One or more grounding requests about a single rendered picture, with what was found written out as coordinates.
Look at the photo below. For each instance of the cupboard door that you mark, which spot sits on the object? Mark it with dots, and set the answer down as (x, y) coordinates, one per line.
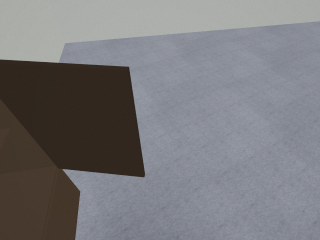
(83, 116)

